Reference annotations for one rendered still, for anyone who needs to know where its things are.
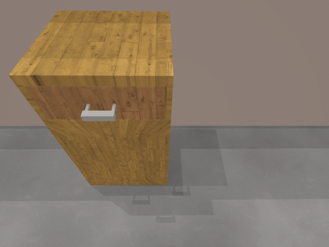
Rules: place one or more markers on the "cabinet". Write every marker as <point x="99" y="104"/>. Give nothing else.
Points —
<point x="106" y="48"/>

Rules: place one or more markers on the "drawer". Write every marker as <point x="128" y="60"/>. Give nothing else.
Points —
<point x="132" y="102"/>

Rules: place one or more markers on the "handle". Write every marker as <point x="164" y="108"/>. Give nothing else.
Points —
<point x="98" y="115"/>

